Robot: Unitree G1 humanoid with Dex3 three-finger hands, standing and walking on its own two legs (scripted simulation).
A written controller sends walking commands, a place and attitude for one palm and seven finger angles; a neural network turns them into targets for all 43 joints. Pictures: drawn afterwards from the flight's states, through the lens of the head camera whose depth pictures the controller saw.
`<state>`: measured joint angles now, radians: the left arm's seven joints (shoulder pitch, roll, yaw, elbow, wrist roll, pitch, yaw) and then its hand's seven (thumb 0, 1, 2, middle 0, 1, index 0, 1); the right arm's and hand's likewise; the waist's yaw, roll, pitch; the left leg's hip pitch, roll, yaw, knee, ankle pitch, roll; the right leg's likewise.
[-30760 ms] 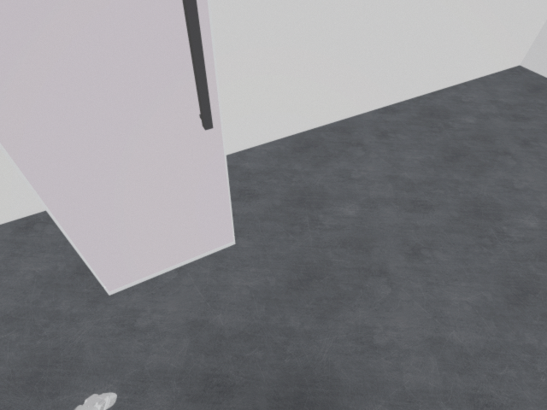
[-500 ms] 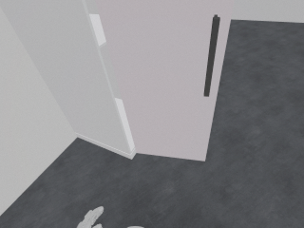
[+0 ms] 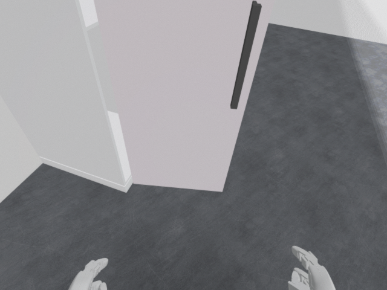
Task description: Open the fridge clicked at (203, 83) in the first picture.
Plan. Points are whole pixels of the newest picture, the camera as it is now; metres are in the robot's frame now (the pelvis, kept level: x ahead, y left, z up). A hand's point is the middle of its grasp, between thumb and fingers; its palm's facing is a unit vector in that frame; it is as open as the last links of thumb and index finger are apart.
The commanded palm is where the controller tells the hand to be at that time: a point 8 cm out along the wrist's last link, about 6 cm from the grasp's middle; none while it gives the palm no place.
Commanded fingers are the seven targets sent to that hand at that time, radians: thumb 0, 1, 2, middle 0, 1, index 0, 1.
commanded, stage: let the arm hang, fingers relaxed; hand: right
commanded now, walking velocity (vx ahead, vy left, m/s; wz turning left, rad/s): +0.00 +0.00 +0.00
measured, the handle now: (242, 61) +0.75 -0.07 +0.14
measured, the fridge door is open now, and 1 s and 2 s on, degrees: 75 75 75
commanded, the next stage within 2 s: look to check the result in 0.90 s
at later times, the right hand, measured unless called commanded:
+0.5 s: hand out of the picture +0.06 -0.21 -0.13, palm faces +0.05 +0.97 -0.24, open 7.3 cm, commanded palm none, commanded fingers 0.00 -0.90 -0.90 0.20 0.30 0.20 0.30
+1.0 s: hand out of the picture +0.06 -0.19 -0.14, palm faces +0.04 +0.98 -0.21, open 7.3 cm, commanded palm none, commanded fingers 0.00 -0.90 -0.90 0.20 0.30 0.20 0.30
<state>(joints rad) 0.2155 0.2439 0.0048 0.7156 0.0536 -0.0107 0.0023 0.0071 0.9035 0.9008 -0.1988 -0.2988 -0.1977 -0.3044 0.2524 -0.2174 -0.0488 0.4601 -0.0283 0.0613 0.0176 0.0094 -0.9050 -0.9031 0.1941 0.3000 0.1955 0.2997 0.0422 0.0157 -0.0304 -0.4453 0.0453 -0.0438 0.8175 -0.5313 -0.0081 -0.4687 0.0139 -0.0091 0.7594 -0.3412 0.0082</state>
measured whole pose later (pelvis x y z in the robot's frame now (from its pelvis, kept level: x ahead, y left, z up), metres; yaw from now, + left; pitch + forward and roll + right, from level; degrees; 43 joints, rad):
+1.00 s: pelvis +0.04 -0.01 +0.04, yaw -1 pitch -1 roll +0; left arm 0.28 0.14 0.00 1.13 0.02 0.00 0.04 0.00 0.91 0.90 -0.20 -0.30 -0.20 -0.30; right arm 0.22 -0.15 -0.01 1.14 0.00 0.01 -0.03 0.00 -0.93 -0.90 0.20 0.30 0.20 0.30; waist 0.02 -0.02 0.04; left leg -0.17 0.00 0.00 0.42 -0.23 -0.01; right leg -0.09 0.03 -0.04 0.39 -0.28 -0.04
